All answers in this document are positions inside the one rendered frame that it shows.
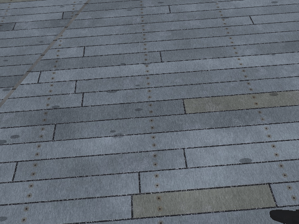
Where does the right robot hand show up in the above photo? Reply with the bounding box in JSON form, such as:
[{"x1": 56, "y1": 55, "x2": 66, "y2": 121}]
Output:
[{"x1": 269, "y1": 209, "x2": 299, "y2": 224}]

